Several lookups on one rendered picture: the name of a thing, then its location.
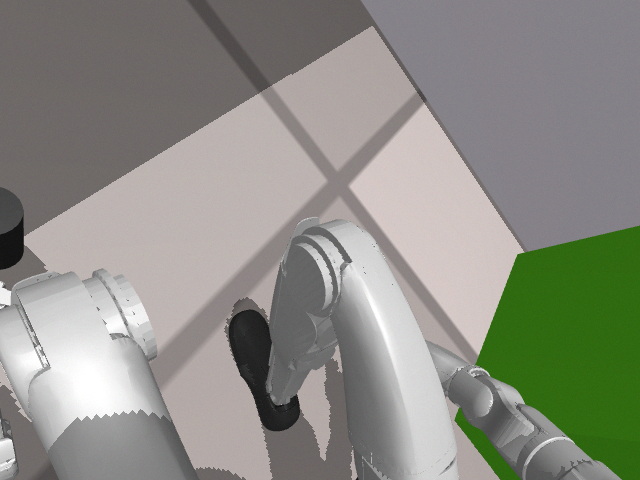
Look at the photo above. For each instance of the right robot foot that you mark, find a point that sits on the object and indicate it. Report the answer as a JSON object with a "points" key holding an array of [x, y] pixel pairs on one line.
{"points": [[251, 345]]}

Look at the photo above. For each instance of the left robot arm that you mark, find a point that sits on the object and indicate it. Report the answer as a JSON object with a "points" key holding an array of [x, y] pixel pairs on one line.
{"points": [[8, 460]]}

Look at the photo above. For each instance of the can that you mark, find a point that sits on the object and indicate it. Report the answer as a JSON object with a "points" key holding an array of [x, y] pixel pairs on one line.
{"points": [[11, 229]]}

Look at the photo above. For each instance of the right robot arm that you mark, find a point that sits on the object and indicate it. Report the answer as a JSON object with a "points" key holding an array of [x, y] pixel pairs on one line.
{"points": [[529, 442]]}

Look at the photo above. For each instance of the right robot hand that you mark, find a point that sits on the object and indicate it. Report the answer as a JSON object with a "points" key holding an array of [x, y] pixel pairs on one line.
{"points": [[447, 364]]}

